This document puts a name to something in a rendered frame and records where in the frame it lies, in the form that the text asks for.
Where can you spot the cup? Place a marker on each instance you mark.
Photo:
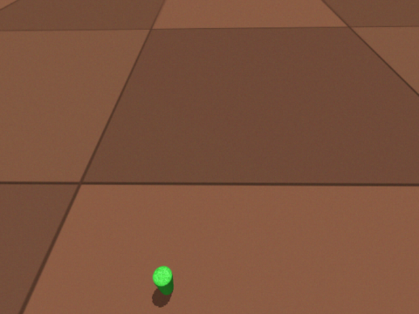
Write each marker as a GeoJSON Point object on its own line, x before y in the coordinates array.
{"type": "Point", "coordinates": [163, 279]}

